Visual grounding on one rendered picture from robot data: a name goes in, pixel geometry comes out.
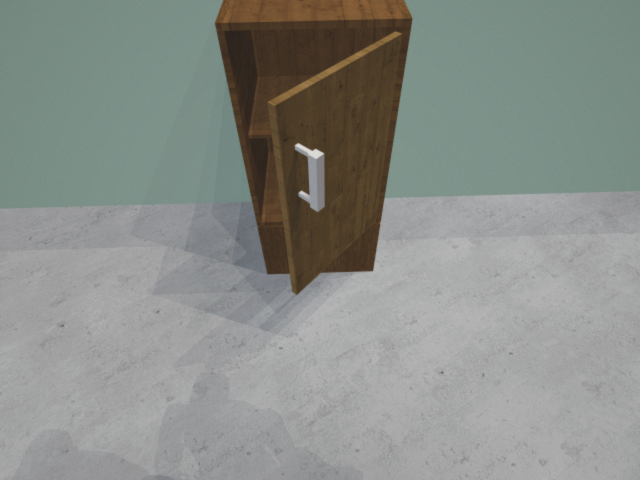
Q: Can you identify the cupboard door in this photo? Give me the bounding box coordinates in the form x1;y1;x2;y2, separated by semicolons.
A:
267;31;402;295

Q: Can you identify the handle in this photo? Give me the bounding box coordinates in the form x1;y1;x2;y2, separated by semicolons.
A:
295;143;325;212

